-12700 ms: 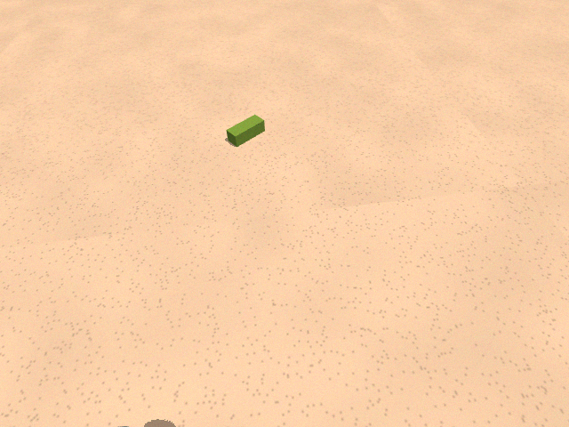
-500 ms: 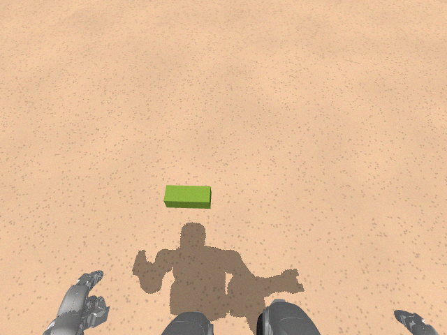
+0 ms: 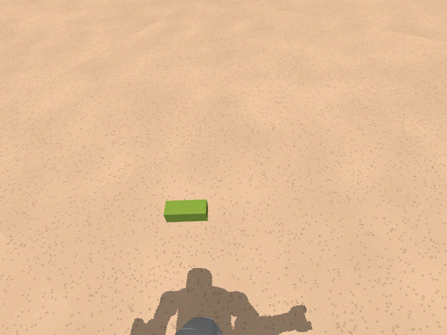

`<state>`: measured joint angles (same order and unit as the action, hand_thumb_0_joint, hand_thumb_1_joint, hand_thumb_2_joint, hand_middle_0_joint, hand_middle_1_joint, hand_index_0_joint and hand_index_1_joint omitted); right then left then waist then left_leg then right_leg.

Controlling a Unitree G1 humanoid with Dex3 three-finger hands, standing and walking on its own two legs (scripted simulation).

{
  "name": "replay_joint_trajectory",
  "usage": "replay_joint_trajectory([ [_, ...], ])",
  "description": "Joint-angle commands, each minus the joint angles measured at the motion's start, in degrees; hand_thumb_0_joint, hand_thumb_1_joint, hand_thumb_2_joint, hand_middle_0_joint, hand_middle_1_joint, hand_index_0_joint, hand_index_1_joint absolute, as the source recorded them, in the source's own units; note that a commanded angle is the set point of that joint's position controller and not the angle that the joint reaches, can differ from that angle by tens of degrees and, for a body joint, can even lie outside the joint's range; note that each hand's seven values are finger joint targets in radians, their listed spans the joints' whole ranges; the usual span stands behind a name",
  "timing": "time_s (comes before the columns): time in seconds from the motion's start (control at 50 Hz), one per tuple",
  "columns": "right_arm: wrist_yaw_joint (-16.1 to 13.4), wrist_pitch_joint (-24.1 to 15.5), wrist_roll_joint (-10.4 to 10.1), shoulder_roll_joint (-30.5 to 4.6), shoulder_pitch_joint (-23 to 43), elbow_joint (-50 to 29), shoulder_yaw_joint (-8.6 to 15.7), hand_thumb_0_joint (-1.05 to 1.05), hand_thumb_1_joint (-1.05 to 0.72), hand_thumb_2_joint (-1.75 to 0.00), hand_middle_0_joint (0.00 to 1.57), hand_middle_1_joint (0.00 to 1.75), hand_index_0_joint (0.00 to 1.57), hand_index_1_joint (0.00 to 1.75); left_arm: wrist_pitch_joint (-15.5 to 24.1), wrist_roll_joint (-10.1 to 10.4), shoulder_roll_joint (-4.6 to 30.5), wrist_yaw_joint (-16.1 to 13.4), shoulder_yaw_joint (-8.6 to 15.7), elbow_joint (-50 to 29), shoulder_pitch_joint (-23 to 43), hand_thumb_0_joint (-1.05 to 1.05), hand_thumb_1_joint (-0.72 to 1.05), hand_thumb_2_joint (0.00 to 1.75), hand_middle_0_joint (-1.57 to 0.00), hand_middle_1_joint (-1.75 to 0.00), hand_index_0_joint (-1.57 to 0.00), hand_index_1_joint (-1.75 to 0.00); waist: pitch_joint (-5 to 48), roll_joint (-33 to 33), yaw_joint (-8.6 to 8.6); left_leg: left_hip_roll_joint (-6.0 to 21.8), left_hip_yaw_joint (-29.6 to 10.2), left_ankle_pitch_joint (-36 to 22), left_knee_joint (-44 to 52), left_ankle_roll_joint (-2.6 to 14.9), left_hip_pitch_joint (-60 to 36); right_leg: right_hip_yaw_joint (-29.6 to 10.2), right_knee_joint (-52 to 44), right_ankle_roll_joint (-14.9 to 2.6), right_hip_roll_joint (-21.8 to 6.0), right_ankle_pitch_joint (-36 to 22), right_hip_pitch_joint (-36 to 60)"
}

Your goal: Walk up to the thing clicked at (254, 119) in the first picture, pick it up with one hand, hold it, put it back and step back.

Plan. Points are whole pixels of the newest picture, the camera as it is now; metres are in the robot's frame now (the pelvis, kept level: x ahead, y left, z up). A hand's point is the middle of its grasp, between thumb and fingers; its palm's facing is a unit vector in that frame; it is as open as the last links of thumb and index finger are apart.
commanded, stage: walk up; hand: left
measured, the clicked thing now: (186, 210) +0.76 +0.30 -0.73
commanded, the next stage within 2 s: stand in 0.88 s
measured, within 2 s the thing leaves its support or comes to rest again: neither
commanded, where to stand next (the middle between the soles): +0.39 +0.08 m, yaw +4 degrees
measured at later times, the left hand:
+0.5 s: hand out of the picture +0.09 +0.28 -0.14, palm faces +0.08 -0.93 -0.35, open 7.4 cm
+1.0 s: hand out of the picture +0.08 +0.28 -0.14, palm faces +0.10 -0.93 -0.35, open 7.4 cm
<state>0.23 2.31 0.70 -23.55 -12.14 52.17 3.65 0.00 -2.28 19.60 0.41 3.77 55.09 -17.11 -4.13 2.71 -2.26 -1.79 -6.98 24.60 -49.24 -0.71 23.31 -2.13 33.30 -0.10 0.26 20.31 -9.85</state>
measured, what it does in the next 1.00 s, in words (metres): steps on the spot: left foot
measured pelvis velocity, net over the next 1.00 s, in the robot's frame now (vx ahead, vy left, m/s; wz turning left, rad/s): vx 0.02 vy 0.02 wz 0.07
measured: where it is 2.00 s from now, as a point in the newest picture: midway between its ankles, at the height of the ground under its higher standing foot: outside the picture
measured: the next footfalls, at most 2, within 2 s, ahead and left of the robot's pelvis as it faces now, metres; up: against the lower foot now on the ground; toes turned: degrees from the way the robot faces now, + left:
left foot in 0.12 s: +0.06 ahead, +0.14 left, +0.00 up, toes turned +0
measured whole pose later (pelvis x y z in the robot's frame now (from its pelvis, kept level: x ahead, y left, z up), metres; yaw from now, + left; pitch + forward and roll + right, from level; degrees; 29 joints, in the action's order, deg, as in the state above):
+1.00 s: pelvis +0.02 +0.02 +0.01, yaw +4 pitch -3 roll +0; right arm 0.0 -0.7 0.5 -19.2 -3.0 60.7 1.2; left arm 0.2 0.0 20.5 -0.2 1.4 63.1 -5.1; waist -5.1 -0.2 -1.7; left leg -1.0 -3.6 13.2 -25.1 0.0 8.8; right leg 1.5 23.0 1.1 -1.5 15.8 -4.2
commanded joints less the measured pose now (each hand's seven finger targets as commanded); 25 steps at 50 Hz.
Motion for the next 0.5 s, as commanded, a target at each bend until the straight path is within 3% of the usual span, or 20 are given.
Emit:
replay_joint_trajectory([
  [0.0,0.30,-2.68,0.38,-8.96,3.44,-4.17,1.62,0.00,-0.90,-0.90,0.20,0.30,0.20,0.30,3.21,-0.16,16.71,-1.15,4.37,-6.19,5.14,0.00,0.90,0.90,-0.20,-0.30,-0.20,-0.30,-1.98,-13.36,-0.74,0.99,0.53,2.04,5.40,-0.52,3.41,-13.10,-15.57,-8.98,-13.11,2.75,-0.47],
  [0.04,0.41,-3.38,0.74,-8.69,3.58,-3.78,1.80,0.00,-0.90,-0.90,0.20,0.30,0.20,0.30,2.76,0.12,17.23,-0.98,4.36,-6.22,5.36,0.00,0.90,0.90,-0.20,-0.30,-0.20,-0.30,-1.07,-13.71,-0.72,1.45,4.12,2.29,12.71,-0.37,-1.21,-12.09,-13.53,-9.61,-14.36,-1.64,-0.68],
  [0.08,0.33,-3.97,0.78,-8.28,-0.28,-1.66,2.42,0.00,-0.90,-0.90,0.20,0.30,0.20,0.30,1.88,0.77,16.47,-0.75,3.36,-6.90,7.78,0.00,0.90,0.90,-0.20,-0.30,-0.20,-0.30,0.70,-11.12,1.99,-0.29,6.38,-5.50,24.46,0.82,-11.85,-7.53,-8.36,-7.53,-11.88,-5.11,-4.50],
  [0.1,0.04,-4.45,1.13,-8.69,-1.95,-0.94,2.89,0.00,-0.90,-0.90,0.20,0.30,0.20,0.30,1.65,0.97,14.03,-0.72,2.40,-6.90,7.30,0.00,0.90,0.90,-0.20,-0.30,-0.20,-0.30,2.56,-8.75,2.79,0.87,3.16,-10.13,27.94,1.56,-18.27,-4.69,-2.88,-5.42,-9.71,-10.17,-6.96],
  [0.12,-0.28,-4.93,1.57,-11.57,-2.32,-0.94,3.52,0.00,-0.90,-0.90,0.20,0.30,0.20,0.30,1.61,1.86,10.72,-0.66,1.35,-6.86,7.26,0.00,0.90,0.90,-0.20,-0.30,-0.20,-0.30,5.22,1.07,2.80,11.07,-13.19,-11.32,30.18,5.50,-21.33,0.17,4.46,-1.68,-3.96,-7.32,-12.53],
  [0.14,-0.14,-4.76,1.19,-14.72,-1.24,-1.51,3.85,0.00,-0.90,-0.90,0.20,0.30,0.20,0.30,1.18,2.49,11.98,-0.98,1.94,-5.90,8.28,0.00,0.90,0.90,-0.20,-0.30,-0.20,-0.30,4.96,3.92,2.26,16.94,-21.18,0.30,32.99,11.90,-13.70,2.95,7.95,-1.06,-0.54,9.53,-9.74],
  [0.16,0.09,-4.82,1.01,-15.03,-0.49,-1.69,3.93,0.00,-0.90,-0.90,0.20,0.30,0.20,0.30,1.18,2.19,13.88,-1.02,2.35,-5.39,8.03,0.00,0.90,0.90,-0.20,-0.30,-0.20,-0.30,3.37,3.50,2.28,18.11,-22.44,4.24,34.21,14.25,-9.61,0.40,11.91,-1.35,-1.24,12.90,-7.69],
  [0.18,0.05,-4.86,1.30,-13.77,0.85,-2.08,3.38,0.00,-0.90,-0.90,0.20,0.30,0.20,0.30,1.36,2.08,13.23,-0.91,2.10,-5.28,7.56,0.00,0.90,0.90,-0.20,-0.30,-0.20,-0.30,1.93,3.35,1.72,17.21,-20.34,1.67,33.79,13.93,-9.93,-0.08,11.72,-1.54,-1.89,13.55,-9.22],
  [0.2,-0.13,-4.85,1.43,-12.49,1.38,-2.12,2.94,0.00,-0.90,-0.90,0.20,0.30,0.20,0.30,1.61,2.04,12.23,-0.83,2.05,-5.15,8.02,0.00,0.90,0.90,-0.20,-0.30,-0.20,-0.30,1.12,3.91,1.61,15.82,-17.90,-3.26,32.44,12.55,-11.29,-0.19,8.11,-1.75,-2.25,12.34,-10.44],
  [0.22,-0.11,-4.81,1.23,-11.75,2.38,-1.89,2.65,0.00,-0.90,-0.90,0.20,0.30,0.20,0.30,2.04,2.23,11.67,-0.88,1.88,-4.13,6.72,0.00,0.90,0.90,-0.20,-0.30,-0.20,-0.30,1.26,6.10,0.83,14.51,-14.47,-8.00,31.05,10.68,-10.77,0.43,2.90,-1.80,-2.44,8.06,-8.02],
  [0.26,0.04,-4.16,0.59,-10.41,4.53,-1.79,2.05,0.00,-0.90,-0.90,0.20,0.30,0.20,0.30,2.63,1.76,11.51,-0.93,1.91,-1.95,5.22,0.00,0.90,0.90,-0.20,-0.30,-0.20,-0.30,2.70,6.97,-0.15,10.45,-8.27,-11.91,27.69,6.99,-6.44,2.69,-9.11,-1.54,-0.94,-1.82,2.02],
  [0.28,0.03,-3.93,-0.03,-8.91,5.04,-1.89,1.42,0.00,-0.90,-0.90,0.20,0.30,0.20,0.30,2.90,1.41,12.18,-1.19,2.16,-1.36,4.56,0.00,0.90,0.90,-0.20,-0.30,-0.20,-0.30,4.80,5.52,-0.82,9.27,-5.97,-14.57,25.06,5.00,-5.00,0.91,-11.24,-1.99,-1.91,-5.72,6.97],
  [0.3,0.13,-3.84,-0.43,-7.68,5.22,-2.20,1.15,0.00,-0.90,-0.90,0.20,0.30,0.20,0.30,3.05,0.97,14.18,-1.40,2.48,-0.90,4.13,0.00,0.90,0.90,-0.20,-0.30,-0.20,-0.30,5.78,1.23,-1.13,6.15,-4.44,-10.19,22.04,2.85,-0.08,-6.13,-12.59,-3.57,-5.71,-3.31,10.18],
  [0.32,0.11,-3.66,-0.35,-7.13,4.80,-1.78,1.16,0.00,-0.90,-0.90,0.20,0.30,0.20,0.30,3.13,0.63,16.87,-1.34,3.07,-0.89,4.88,0.00,0.90,0.90,-0.20,-0.30,-0.20,-0.30,3.89,-3.38,-0.62,2.88,-1.74,-2.24,18.81,1.63,1.59,-12.27,-15.14,-6.22,-10.30,4.98,7.97],
  [0.34,-0.06,-3.58,-0.14,-7.08,3.39,-0.85,1.31,0.00,-0.90,-0.90,0.20,0.30,0.20,0.30,3.12,0.23,18.41,-1.18,3.22,-1.58,7.87,0.00,0.90,0.90,-0.20,-0.30,-0.20,-0.30,2.15,-6.80,0.78,0.99,1.54,-0.12,14.58,1.27,-0.27,-15.89,-16.91,-9.31,-15.29,9.23,4.07],
  [0.36,-0.17,-3.80,0.26,-7.37,1.96,0.33,1.49,0.00,-0.90,-0.90,0.20,0.30,0.20,0.30,3.16,0.23,17.86,-1.10,3.03,-2.63,11.37,0.00,0.90,0.90,-0.20,-0.30,-0.20,-0.30,0.65,-7.35,1.94,1.76,2.34,-0.54,13.63,1.23,-2.10,-16.34,-16.04,-10.74,-17.41,5.54,1.19],
  [0.38,-0.22,-4.21,0.30,-7.35,1.61,0.79,1.24,0.00,-0.90,-0.90,0.20,0.30,0.20,0.30,3.23,0.73,16.76,-1.12,2.68,-3.15,12.35,0.00,0.90,0.90,-0.20,-0.30,-0.20,-0.30,0.07,-6.40,2.25,2.51,2.36,-4.10,17.01,1.42,-3.96,-13.27,-14.05,-10.15,-16.42,-1.89,0.01],
  [0.42,-0.19,-4.98,0.52,-7.22,0.80,1.90,1.30,0.00,-0.90,-0.90,0.20,0.30,0.20,0.30,3.21,1.09,14.78,-1.07,2.00,-2.65,13.96,0.00,0.90,0.90,-0.20,-0.30,-0.20,-0.30,1.94,-6.64,3.07,4.22,0.04,-18.52,22.45,2.77,-10.85,-5.55,-10.23,-5.95,-11.45,-12.63,-2.25],
  [0.46,0.06,-5.56,0.52,-8.57,2.75,1.58,1.25,0.00,-0.90,-0.90,0.20,0.30,0.20,0.30,3.05,1.89,13.27,-0.89,1.64,-1.67,13.05,0.00,0.90,0.90,-0.20,-0.30,-0.20,-0.30,3.41,-4.78,1.21,7.82,-4.51,-28.17,23.17,5.07,-11.70,0.17,-6.80,-2.07,-5.32,-13.10,-0.26],
  [0.48,0.07,-5.55,0.34,-9.08,3.37,1.69,1.30,0.00,-0.90,-0.90,0.20,0.30,0.20,0.30,3.05,1.82,13.25,-0.99,1.65,-1.35,13.14,0.00,0.90,0.90,-0.20,-0.30,-0.20,-0.30,3.84,-3.83,1.05,8.74,-5.12,-30.49,23.37,5.89,-11.54,0.58,-6.33,-1.80,-5.16,-13.12,1.28],
])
